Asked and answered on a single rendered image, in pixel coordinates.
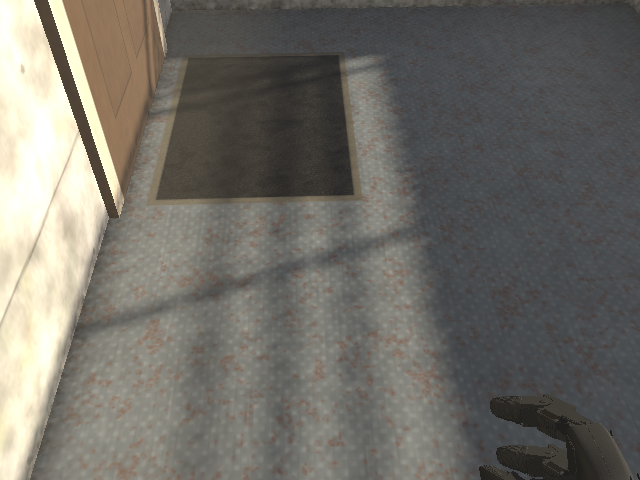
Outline robot right hand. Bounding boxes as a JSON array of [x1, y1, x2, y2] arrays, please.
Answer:
[[479, 394, 640, 480]]

